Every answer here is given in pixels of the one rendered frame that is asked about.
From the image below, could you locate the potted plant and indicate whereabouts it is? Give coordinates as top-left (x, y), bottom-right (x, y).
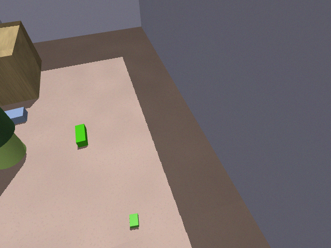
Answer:
top-left (0, 107), bottom-right (26, 169)

